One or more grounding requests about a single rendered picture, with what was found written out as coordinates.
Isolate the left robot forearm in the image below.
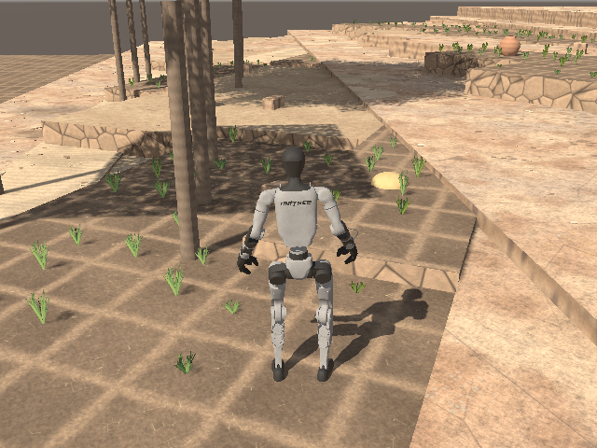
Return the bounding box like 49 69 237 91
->
240 225 258 259

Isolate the right robot forearm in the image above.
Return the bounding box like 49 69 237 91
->
337 221 354 249

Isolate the right robot upper arm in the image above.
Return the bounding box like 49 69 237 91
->
314 187 346 236

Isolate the humanoid robot torso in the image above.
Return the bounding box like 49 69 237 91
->
274 182 317 280

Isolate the robot right hand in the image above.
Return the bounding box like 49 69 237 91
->
337 244 358 264

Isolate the left robot upper arm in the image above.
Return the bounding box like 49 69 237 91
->
249 189 276 240

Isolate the robot left shin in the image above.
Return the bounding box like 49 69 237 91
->
271 306 285 369

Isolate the robot left hand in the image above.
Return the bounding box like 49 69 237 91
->
237 253 258 274

